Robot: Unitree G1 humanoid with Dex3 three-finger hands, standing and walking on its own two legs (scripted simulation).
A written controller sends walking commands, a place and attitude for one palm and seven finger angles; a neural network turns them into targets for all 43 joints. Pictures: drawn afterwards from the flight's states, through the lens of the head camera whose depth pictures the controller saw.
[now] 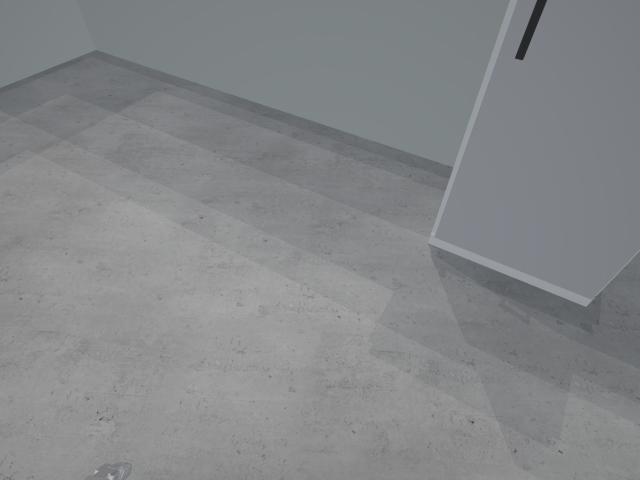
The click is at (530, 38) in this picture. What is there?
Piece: fridge door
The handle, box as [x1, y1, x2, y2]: [515, 0, 546, 59]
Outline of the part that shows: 546,0 537,0 515,58 523,58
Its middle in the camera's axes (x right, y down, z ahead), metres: +0.52 -0.58 +0.89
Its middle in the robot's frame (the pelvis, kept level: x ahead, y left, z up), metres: +1.10 -0.46 +0.23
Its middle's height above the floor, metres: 1.00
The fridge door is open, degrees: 0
